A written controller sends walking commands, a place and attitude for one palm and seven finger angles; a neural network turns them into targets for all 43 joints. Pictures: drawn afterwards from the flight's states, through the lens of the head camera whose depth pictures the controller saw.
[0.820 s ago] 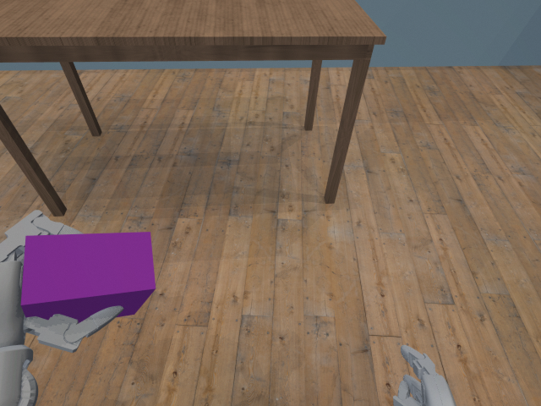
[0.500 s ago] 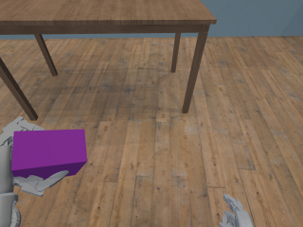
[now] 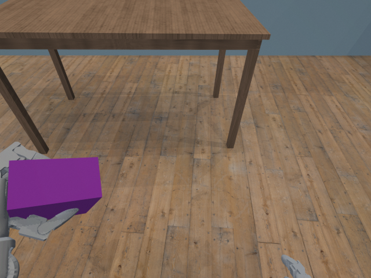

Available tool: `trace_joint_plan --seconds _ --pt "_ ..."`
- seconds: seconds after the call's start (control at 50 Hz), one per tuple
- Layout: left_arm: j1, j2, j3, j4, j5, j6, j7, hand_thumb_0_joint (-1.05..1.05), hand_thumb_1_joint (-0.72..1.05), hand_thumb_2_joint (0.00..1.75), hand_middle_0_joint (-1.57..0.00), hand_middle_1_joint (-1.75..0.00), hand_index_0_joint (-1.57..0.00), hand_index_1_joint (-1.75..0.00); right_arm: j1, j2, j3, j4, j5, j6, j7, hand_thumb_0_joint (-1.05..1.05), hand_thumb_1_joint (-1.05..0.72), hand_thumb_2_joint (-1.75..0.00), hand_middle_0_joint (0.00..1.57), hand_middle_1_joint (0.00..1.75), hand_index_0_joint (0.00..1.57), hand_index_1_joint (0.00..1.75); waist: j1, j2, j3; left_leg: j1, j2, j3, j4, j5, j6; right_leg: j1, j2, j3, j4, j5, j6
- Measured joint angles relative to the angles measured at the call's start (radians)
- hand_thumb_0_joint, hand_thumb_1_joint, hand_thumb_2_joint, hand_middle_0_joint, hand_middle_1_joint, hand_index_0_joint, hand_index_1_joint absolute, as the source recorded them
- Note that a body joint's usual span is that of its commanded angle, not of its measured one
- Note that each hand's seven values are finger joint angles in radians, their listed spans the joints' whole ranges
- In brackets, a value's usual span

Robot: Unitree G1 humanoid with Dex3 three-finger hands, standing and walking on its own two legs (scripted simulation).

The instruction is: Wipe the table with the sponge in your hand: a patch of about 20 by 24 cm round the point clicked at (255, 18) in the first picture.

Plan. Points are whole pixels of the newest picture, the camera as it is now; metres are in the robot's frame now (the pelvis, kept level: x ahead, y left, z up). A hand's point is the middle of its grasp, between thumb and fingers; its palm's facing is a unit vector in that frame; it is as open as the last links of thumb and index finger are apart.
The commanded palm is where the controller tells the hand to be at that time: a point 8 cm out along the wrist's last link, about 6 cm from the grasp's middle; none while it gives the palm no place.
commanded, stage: walk to a spot facing it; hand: left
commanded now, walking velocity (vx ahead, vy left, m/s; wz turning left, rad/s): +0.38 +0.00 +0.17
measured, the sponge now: (67, 190) +0.22 +0.21 +0.16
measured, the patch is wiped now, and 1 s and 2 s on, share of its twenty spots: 0.00 0.00 0.00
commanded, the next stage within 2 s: turn to face it in 1.42 s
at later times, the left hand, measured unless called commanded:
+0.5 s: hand (93, 135) +0.34 +0.20 +0.17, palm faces +0.40 -0.78 -0.49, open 10.2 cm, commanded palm +0.27 +0.25 +0.19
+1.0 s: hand (85, 90) +0.46 +0.26 +0.19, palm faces +0.55 -0.73 -0.40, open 10.2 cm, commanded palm +0.38 +0.28 +0.19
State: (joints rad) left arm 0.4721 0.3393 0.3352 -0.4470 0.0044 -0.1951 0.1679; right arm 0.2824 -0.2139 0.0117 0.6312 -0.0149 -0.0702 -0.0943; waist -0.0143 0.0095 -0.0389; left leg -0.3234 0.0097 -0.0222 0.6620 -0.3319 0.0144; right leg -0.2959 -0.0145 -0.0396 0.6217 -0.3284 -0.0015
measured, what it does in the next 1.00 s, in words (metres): walks ahead: right foot, then left foot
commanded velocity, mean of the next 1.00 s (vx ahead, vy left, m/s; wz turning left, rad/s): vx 0.37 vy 0.00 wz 0.20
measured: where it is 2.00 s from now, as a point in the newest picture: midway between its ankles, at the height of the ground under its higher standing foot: (191, 243)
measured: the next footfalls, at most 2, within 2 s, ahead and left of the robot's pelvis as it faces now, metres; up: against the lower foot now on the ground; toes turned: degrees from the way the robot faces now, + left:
right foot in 0.42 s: +0.22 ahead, -0.13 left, +0.00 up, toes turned -7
left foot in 0.84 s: +0.33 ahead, +0.13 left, +0.00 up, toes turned +20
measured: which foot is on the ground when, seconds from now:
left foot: down 0.00-0.42, up 0.44-0.82, down 0.84-1.00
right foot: down 0.00-0.16, up 0.18-0.40, down 0.42-0.84, up 0.86-1.00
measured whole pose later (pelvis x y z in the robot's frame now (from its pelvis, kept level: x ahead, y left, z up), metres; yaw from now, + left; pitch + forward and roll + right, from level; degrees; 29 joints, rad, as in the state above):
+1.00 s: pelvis +0.27 -0.02 +0.00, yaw +10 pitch +0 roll +0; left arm 0.39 0.40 0.39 -0.54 -0.02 -0.20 0.17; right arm 0.14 -0.11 0.03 0.57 0.00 -0.08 -0.05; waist -0.01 -0.04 0.08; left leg -0.34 0.09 0.14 0.60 -0.25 0.01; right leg -0.49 -0.09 -0.07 1.15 -0.48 0.03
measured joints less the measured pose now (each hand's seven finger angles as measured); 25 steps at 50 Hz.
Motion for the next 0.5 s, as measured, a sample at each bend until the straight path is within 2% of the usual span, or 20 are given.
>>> trace_joint_plan --seconds 0.08,0.16,0.22,0.26,0.32,0.38,0.4,0.42,0.44,0.46,0.5 --pt "-0.013 -0.012 -0.006 0.011 0.003 -0.008 -0.001 -0.01 -0.50 0.97 -0.75 -1.32 -0.75 -1.32 0.012 -0.002 0.001 0.015 0.002 -0.002 0.005 0.01 -0.90 -0.90 0.21 0.30 0.20 0.30 0.005 -0.005 -0.004 0.003 -0.011 -0.001 0.033 -0.042 0.001 0.007 -0.015 -0.006 0.033 -0.034 0.008" --pt "-0.019 -0.005 0.006 -0.003 -0.002 -0.015 -0.001 -0.01 -0.50 0.97 -0.75 -1.32 -0.75 -1.32 0.001 0.008 0.007 0.018 0.007 -0.006 0.013 0.01 -0.90 -0.90 0.21 0.30 0.20 0.30 0.012 -0.035 0.014 0.038 -0.033 0.021 0.030 -0.074 0.007 0.003 -0.041 0.011 0.104 -0.077 0.015" --pt "-0.026 0.009 0.021 -0.009 -0.004 -0.020 -0.001 -0.01 -0.50 0.97 -0.75 -1.32 -0.75 -1.32 -0.022 0.037 0.004 0.018 -0.004 -0.023 0.024 0.01 -0.90 -0.90 0.20 0.30 0.20 0.30 -0.007 -0.019 0.036 0.071 -0.017 0.014 0.003 -0.082 0.006 -0.069 -0.012 0.007 0.300 -0.188 0.014" --pt "-0.020 0.022 0.023 -0.026 -0.008 -0.021 -0.008 -0.01 -0.50 0.97 -0.75 -1.32 -0.75 -1.32 -0.030 0.057 0.008 0.015 -0.004 -0.027 0.039 0.01 -0.90 -0.90 0.21 0.30 0.20 0.30 -0.017 -0.006 0.046 0.102 0.003 0.003 -0.040 -0.073 -0.001 -0.118 0.004 -0.009 0.346 -0.206 0.015" --pt "0.020 0.035 0.025 -0.060 -0.014 -0.026 -0.019 -0.01 -0.50 0.97 -0.75 -1.32 -0.75 -1.32 -0.029 0.070 0.018 -0.002 -0.001 -0.026 0.055 0.01 -0.90 -0.90 0.21 0.30 0.21 0.30 -0.026 0.016 0.055 0.150 0.033 -0.003 -0.100 -0.067 -0.018 -0.164 0.003 -0.056 0.270 -0.127 0.018" --pt "0.052 0.054 0.027 -0.071 -0.019 -0.029 -0.032 -0.01 -0.50 0.97 -0.75 -1.32 -0.75 -1.32 -0.022 0.066 0.020 -0.017 -0.001 -0.021 0.050 0.01 -0.90 -0.90 0.21 0.30 0.21 0.30 -0.027 0.043 0.068 0.180 0.058 -0.016 -0.089 -0.102 -0.037 -0.128 0.008 -0.114 0.074 -0.024 0.018" --pt "0.054 0.068 0.030 -0.071 -0.019 -0.027 -0.035 -0.01 -0.50 0.97 -0.75 -1.32 -0.75 -1.32 -0.019 0.063 0.019 -0.020 0.001 -0.017 0.045 0.01 -0.90 -0.90 0.21 0.30 0.21 0.30 -0.028 0.046 0.071 0.175 0.061 -0.023 -0.050 -0.128 -0.037 -0.094 0.008 -0.129 0.000 0.012 0.013" --pt "0.045 0.083 0.033 -0.070 -0.015 -0.024 -0.038 -0.01 -0.50 0.97 -0.75 -1.32 -0.75 -1.32 -0.018 0.060 0.015 -0.020 0.003 -0.011 0.041 0.01 -0.90 -0.90 0.21 0.30 0.21 0.30 -0.029 0.042 0.075 0.148 0.059 -0.017 0.030 -0.152 -0.028 -0.073 0.000 -0.137 -0.035 0.076 -0.009" --pt "0.022 0.083 0.029 -0.059 -0.011 -0.023 -0.042 -0.01 -0.50 0.97 -0.75 -1.32 -0.75 -1.32 -0.030 0.050 0.008 -0.008 0.006 -0.002 0.038 0.01 -0.90 -0.90 0.21 0.30 0.21 0.30 -0.025 0.046 0.086 0.102 0.059 -0.014 0.158 -0.164 -0.015 -0.078 -0.006 -0.152 0.002 0.096 -0.035" --pt "-0.001 0.073 0.023 -0.043 -0.010 -0.024 -0.045 -0.01 -0.50 0.97 -0.75 -1.32 -0.75 -1.32 -0.045 0.037 0.000 0.009 0.006 0.009 0.035 0.01 -0.90 -0.90 0.21 0.30 0.21 0.30 -0.020 0.050 0.096 0.049 0.050 -0.015 0.294 -0.168 -0.008 -0.076 -0.011 -0.163 0.036 0.077 -0.053" --pt "-0.020 0.047 0.021 -0.018 -0.011 -0.027 -0.048 -0.01 -0.50 0.97 -0.75 -1.32 -0.75 -1.32 -0.068 0.012 -0.013 0.034 0.006 0.028 0.034 0.01 -0.90 -0.90 0.21 0.30 0.21 0.30 -0.007 0.043 0.104 -0.054 0.033 0.004 0.510 -0.149 -0.009 -0.054 -0.022 -0.170 0.052 0.031 -0.066"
